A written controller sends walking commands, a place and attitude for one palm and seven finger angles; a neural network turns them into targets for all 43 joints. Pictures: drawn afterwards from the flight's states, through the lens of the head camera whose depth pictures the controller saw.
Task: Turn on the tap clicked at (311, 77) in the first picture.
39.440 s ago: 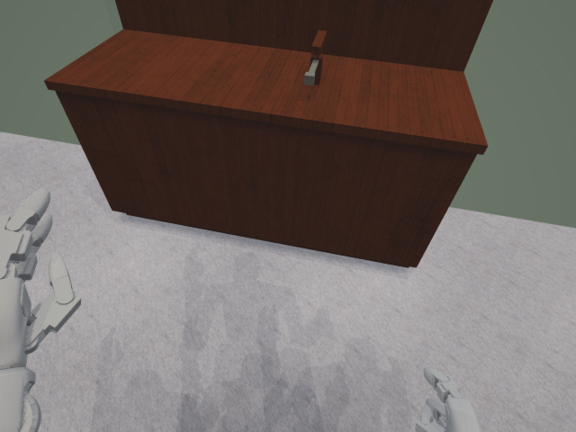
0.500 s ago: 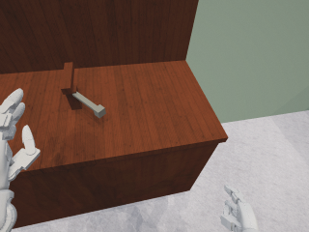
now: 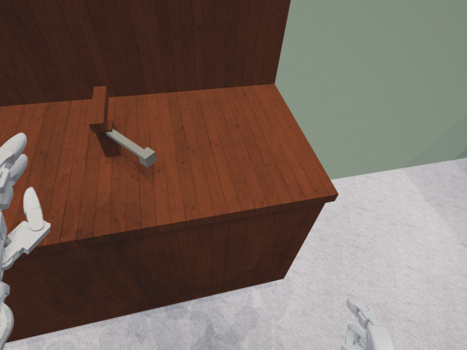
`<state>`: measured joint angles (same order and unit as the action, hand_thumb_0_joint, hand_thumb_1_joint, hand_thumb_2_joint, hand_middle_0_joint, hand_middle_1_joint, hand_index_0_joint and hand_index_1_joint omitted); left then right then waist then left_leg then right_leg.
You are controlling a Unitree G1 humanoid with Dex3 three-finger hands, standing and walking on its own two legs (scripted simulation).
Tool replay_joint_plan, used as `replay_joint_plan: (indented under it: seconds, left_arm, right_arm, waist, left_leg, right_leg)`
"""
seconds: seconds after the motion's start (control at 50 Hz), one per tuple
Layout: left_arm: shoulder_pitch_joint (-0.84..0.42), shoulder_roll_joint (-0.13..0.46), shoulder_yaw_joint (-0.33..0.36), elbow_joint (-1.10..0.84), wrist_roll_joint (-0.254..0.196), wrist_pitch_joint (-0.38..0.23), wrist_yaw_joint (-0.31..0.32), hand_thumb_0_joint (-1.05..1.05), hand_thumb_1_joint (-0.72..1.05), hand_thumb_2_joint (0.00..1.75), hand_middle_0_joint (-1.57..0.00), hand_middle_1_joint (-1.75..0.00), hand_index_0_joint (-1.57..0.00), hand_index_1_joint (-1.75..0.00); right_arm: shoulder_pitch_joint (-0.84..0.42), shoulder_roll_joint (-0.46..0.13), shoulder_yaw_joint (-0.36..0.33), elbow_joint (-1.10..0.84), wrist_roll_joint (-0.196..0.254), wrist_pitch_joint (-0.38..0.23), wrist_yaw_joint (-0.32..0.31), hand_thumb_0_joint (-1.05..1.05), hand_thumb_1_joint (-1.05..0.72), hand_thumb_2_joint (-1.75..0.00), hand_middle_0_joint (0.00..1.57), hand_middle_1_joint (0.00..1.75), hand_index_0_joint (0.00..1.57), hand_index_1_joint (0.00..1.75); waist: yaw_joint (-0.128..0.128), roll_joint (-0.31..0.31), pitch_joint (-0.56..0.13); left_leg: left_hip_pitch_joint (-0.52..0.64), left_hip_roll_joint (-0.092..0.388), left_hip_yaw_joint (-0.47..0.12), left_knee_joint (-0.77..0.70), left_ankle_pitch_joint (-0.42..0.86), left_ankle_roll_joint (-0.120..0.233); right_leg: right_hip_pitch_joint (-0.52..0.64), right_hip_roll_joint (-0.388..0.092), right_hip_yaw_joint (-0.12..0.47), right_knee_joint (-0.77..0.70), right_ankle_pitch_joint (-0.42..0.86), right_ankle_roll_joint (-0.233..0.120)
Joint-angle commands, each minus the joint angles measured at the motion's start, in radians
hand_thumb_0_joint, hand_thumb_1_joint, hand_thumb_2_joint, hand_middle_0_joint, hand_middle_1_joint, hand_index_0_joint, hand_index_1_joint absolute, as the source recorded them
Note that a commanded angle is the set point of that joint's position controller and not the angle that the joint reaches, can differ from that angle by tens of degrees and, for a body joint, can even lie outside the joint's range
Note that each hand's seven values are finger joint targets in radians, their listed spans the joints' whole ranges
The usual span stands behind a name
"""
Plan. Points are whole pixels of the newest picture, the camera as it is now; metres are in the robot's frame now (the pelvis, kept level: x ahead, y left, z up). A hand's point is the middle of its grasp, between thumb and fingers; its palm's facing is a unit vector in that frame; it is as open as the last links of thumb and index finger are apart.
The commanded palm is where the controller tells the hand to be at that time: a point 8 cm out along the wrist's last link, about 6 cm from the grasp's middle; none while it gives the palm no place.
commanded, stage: come to a stop and stand still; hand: left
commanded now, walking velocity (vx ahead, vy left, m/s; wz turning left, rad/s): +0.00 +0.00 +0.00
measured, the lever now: (147, 157) +0.47 +0.24 +0.01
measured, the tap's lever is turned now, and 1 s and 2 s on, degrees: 40 40 40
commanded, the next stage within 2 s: look again from close up in 0.46 s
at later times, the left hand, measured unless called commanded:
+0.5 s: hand (45, 208) +0.24 +0.27 +0.17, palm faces +0.40 -0.84 -0.36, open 7.4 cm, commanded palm +0.18 +0.29 +0.18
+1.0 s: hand (63, 206) +0.25 +0.25 +0.16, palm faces +0.40 -0.83 -0.39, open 7.4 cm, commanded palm +0.19 +0.28 +0.18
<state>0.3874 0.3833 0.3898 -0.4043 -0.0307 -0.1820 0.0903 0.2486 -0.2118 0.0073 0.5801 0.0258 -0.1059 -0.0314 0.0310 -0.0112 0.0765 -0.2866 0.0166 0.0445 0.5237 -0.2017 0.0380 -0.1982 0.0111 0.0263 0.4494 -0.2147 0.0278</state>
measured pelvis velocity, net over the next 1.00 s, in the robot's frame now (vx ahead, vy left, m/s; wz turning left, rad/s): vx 0.03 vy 0.00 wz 0.01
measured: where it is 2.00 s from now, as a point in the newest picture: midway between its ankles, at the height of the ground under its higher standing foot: outside the picture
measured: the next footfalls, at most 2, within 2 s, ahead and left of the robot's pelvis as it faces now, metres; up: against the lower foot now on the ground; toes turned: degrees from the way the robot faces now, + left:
none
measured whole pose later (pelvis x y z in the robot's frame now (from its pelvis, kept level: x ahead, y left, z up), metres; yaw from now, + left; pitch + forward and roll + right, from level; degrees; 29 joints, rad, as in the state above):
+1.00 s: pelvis +0.03 +0.00 +0.01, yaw +0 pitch -1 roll -1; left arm 0.42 0.36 0.35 -0.43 -0.03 -0.19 0.10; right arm 0.20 -0.21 0.01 0.58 0.02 -0.09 -0.03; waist 0.03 0.00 0.04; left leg -0.24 0.01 0.04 0.46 -0.21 0.03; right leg -0.15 0.00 0.02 0.38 -0.22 0.03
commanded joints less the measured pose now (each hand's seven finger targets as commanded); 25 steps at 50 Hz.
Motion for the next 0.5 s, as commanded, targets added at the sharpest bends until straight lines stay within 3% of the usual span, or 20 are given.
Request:
replay_joint_plan:
  seconds: [0.0, 0.06, 0.12, 0.14, 0.16, 0.2, 0.22, 0.24, 0.28, 0.34, 0.36, 0.44, 0.46, 0.48]
  left_arm:
    - [-0.132, 0.112, 0.031, -0.225, 0.002, -0.094, 0.013, 0.00, 0.90, 0.90, -0.20, -0.30, -0.20, -0.30]
    - [-0.089, 0.073, -0.006, -0.153, 0.010, -0.087, 0.010, 0.00, 0.90, 0.90, -0.20, -0.30, -0.20, -0.30]
    - [-0.112, 0.108, 0.020, -0.142, 0.017, -0.093, 0.014, 0.00, 0.90, 0.90, -0.20, -0.30, -0.20, -0.30]
    - [-0.106, 0.146, 0.059, -0.132, 0.019, -0.093, 0.018, 0.00, 0.90, 0.90, -0.20, -0.30, -0.20, -0.30]
    - [-0.115, 0.118, 0.037, -0.131, 0.017, -0.095, 0.015, 0.00, 0.90, 0.90, -0.20, -0.30, -0.20, -0.30]
    - [-0.143, 0.145, 0.060, -0.166, 0.016, -0.101, 0.017, 0.00, 0.90, 0.90, -0.20, -0.30, -0.20, -0.30]
    - [-0.136, 0.154, 0.072, -0.183, 0.015, -0.103, 0.017, 0.00, 0.90, 0.90, -0.20, -0.30, -0.20, -0.30]
    - [-0.151, 0.187, 0.095, -0.234, 0.015, -0.107, 0.017, 0.00, 0.90, 0.90, -0.20, -0.30, -0.20, -0.30]
    - [-0.143, 0.153, 0.065, -0.269, 0.010, -0.108, 0.015, 0.00, 0.90, 0.90, -0.20, -0.30, -0.20, -0.30]
    - [-0.102, 0.167, 0.081, -0.286, 0.009, -0.101, 0.016, 0.00, 0.90, 0.90, -0.20, -0.30, -0.20, -0.30]
    - [-0.102, 0.127, 0.044, -0.283, 0.006, -0.097, 0.013, 0.00, 0.90, 0.90, -0.20, -0.30, -0.20, -0.30]
    - [-0.075, 0.143, 0.068, -0.237, 0.009, -0.082, 0.018, 0.00, 0.90, 0.90, -0.20, -0.30, -0.20, -0.30]
    - [-0.081, 0.109, 0.035, -0.225, 0.006, -0.079, 0.014, 0.00, 0.90, 0.90, -0.20, -0.30, -0.20, -0.30]
    - [-0.091, 0.122, 0.044, -0.229, 0.006, -0.078, 0.015, 0.00, 0.90, 0.90, -0.20, -0.30, -0.20, -0.30]
  right_arm:
    - [-0.124, -0.113, -0.041, -0.157, -0.006, -0.097, -0.003, 0.00, -0.90, -0.90, 0.20, 0.30, 0.20, 0.30]
    - [-0.118, -0.121, -0.046, -0.145, -0.005, -0.096, 0.001, 0.00, -0.90, -0.90, 0.20, 0.30, 0.20, 0.30]
    - [-0.130, -0.122, -0.042, -0.151, -0.002, -0.089, -0.001, 0.00, -0.90, -0.90, 0.20, 0.30, 0.20, 0.30]
    - [-0.138, -0.124, -0.041, -0.152, -0.002, -0.086, -0.004, 0.00, -0.90, -0.90, 0.20, 0.30, 0.20, 0.30]
    - [-0.136, -0.117, -0.035, -0.157, -0.003, -0.081, -0.005, 0.00, -0.90, -0.90, 0.20, 0.30, 0.20, 0.30]
    - [-0.141, -0.116, -0.034, -0.164, -0.002, -0.079, -0.006, 0.00, -0.90, -0.90, 0.20, 0.30, 0.20, 0.30]
    - [-0.140, -0.111, -0.032, -0.167, -0.003, -0.078, -0.005, 0.00, -0.90, -0.90, 0.20, 0.30, 0.20, 0.30]
    - [-0.147, -0.113, -0.031, -0.170, -0.004, -0.081, -0.004, 0.00, -0.90, -0.90, 0.20, 0.30, 0.20, 0.30]
    - [-0.142, -0.108, -0.029, -0.175, -0.007, -0.083, -0.003, 0.00, -0.90, -0.90, 0.20, 0.30, 0.20, 0.30]
    - [-0.142, -0.107, -0.028, -0.167, -0.009, -0.089, 0.004, 0.00, -0.90, -0.90, 0.20, 0.30, 0.20, 0.30]
    - [-0.136, -0.106, -0.028, -0.166, -0.011, -0.088, 0.005, 0.00, -0.90, -0.90, 0.20, 0.30, 0.20, 0.30]
    - [-0.132, -0.109, -0.033, -0.157, -0.009, -0.079, 0.007, 0.00, -0.90, -0.90, 0.20, 0.30, 0.20, 0.30]
    - [-0.125, -0.108, -0.032, -0.156, -0.009, -0.073, 0.007, 0.00, -0.90, -0.90, 0.20, 0.30, 0.20, 0.30]
    - [-0.126, -0.109, -0.036, -0.155, -0.007, -0.069, 0.006, 0.00, -0.90, -0.90, 0.20, 0.30, 0.20, 0.30]
  waist:
    - [-0.009, 0.047, -0.134]
    - [-0.010, 0.050, -0.121]
    - [-0.006, 0.067, -0.096]
    - [-0.003, 0.091, -0.090]
    - [-0.004, 0.078, -0.090]
    - [-0.002, 0.081, -0.101]
    - [0.001, 0.065, -0.121]
    - [0.000, 0.099, -0.143]
    - [0.001, 0.099, -0.176]
    - [0.004, 0.113, -0.213]
    - [-0.001, 0.108, -0.208]
    - [-0.002, 0.096, -0.209]
    - [-0.006, 0.085, -0.196]
    - [-0.007, 0.084, -0.193]
  left_leg:
    - [0.109, 0.036, -0.061, -0.098, -0.188, -0.004]
    - [0.112, 0.051, -0.077, -0.135, -0.184, -0.005]
    - [0.058, 0.073, -0.113, -0.203, -0.233, -0.004]
    - [0.054, 0.079, -0.124, -0.229, -0.240, -0.004]
    - [0.038, 0.086, -0.132, -0.242, -0.243, -0.001]
    - [0.032, 0.091, -0.130, -0.249, -0.238, 0.002]
    - [0.042, 0.090, -0.122, -0.237, -0.207, 0.005]
    - [0.065, 0.088, -0.117, -0.240, -0.164, 0.001]
    - [0.097, 0.082, -0.102, -0.206, -0.060, -0.001]
    - [0.150, 0.078, -0.082, -0.176, 0.054, -0.007]
    - [0.157, 0.077, -0.085, -0.171, 0.084, -0.012]
    - [0.175, 0.074, -0.080, -0.153, 0.125, -0.018]
    - [0.164, 0.072, -0.082, -0.152, 0.125, -0.021]
    - [0.165, 0.074, -0.086, -0.156, 0.118, -0.024]
  right_leg:
    - [-0.079, -0.073, 0.084, -0.157, -0.092, -0.067]
    - [-0.098, -0.056, 0.057, -0.148, -0.096, -0.059]
    - [-0.074, -0.033, 0.023, -0.114, -0.084, -0.046]
    - [-0.070, -0.029, 0.016, -0.104, -0.082, -0.043]
    - [-0.050, -0.026, 0.002, -0.092, -0.064, -0.041]
    - [-0.024, -0.023, 0.001, -0.086, -0.041, -0.039]
    - [-0.002, -0.028, -0.001, -0.089, -0.017, -0.040]
    - [0.009, -0.027, -0.007, -0.076, 0.006, -0.040]
    - [0.032, -0.032, -0.008, -0.074, 0.067, -0.044]
    - [0.039, -0.039, -0.014, -0.070, 0.127, -0.045]
    - [0.033, -0.038, -0.014, -0.068, 0.137, -0.046]
    - [0.027, -0.046, -0.007, -0.083, 0.166, -0.046]
    - [0.026, -0.045, -0.008, -0.084, 0.164, -0.046]
    - [0.020, -0.046, -0.005, -0.083, 0.157, -0.047]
